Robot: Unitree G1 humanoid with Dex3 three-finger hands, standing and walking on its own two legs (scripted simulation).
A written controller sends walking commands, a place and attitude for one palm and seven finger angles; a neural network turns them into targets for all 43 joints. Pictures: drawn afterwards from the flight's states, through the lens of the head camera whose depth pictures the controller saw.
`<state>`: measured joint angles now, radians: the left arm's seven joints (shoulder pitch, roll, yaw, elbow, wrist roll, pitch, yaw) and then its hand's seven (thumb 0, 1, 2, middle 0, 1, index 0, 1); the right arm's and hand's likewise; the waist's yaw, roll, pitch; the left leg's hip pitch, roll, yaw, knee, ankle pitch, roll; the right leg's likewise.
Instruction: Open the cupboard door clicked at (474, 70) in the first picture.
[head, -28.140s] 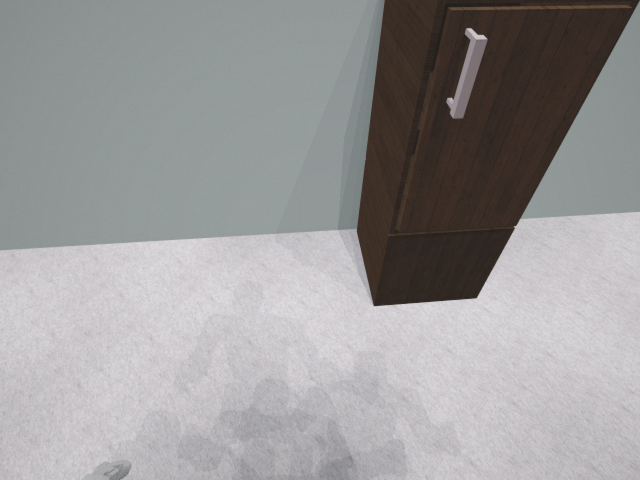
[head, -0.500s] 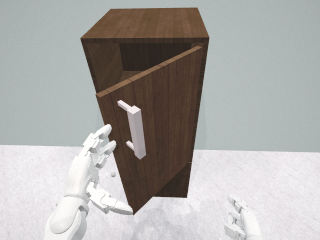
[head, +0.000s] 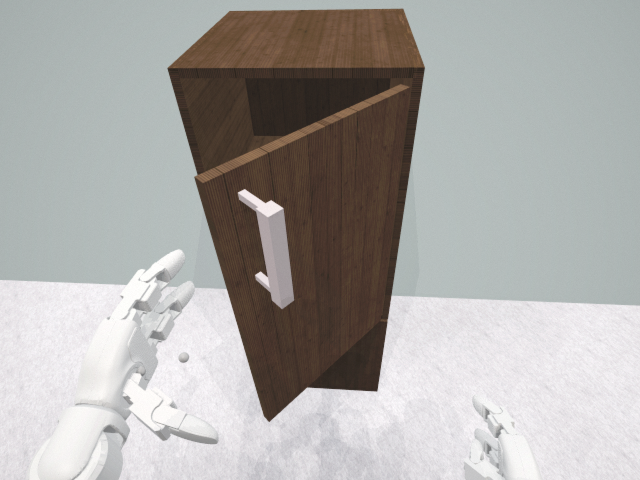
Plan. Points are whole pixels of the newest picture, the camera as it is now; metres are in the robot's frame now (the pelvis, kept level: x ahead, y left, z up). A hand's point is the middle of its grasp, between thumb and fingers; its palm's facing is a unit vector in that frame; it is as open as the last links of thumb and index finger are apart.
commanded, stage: draw the hand back to the body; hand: left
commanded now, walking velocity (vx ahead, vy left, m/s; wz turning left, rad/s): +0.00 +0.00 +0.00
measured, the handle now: (266, 250) +0.35 +0.10 +0.15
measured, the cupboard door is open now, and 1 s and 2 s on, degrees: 48 48 48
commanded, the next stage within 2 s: step back with the hand held close in 1.40 s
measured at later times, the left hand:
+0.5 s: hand (110, 354) +0.19 +0.23 +0.15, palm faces +0.25 -0.93 -0.25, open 15.1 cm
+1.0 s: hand (69, 320) +0.22 +0.28 +0.16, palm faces +0.41 -0.83 -0.37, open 9.3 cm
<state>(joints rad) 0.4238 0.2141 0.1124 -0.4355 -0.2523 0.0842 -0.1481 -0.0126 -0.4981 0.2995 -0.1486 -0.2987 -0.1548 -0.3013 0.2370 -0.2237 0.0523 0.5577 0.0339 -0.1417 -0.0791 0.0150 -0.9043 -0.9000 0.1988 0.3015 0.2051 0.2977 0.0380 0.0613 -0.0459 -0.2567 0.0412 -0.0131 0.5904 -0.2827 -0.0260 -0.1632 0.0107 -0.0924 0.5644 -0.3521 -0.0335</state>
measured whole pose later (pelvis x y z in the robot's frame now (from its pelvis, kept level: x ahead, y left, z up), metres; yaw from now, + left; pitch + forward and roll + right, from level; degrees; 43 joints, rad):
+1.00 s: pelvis +0.02 +0.03 +0.01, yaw -2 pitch -4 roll +0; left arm 0.45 0.33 0.31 -0.37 -0.06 -0.08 0.11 0.01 0.56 0.76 -0.19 -0.30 -0.20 -0.30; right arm 0.19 -0.21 0.03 0.64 -0.01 -0.08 -0.08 0.01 -0.90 -0.90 0.20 0.30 0.21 0.30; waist 0.06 0.04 0.03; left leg -0.11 0.01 0.04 0.40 -0.22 0.01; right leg -0.02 -0.02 -0.04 0.36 -0.26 0.01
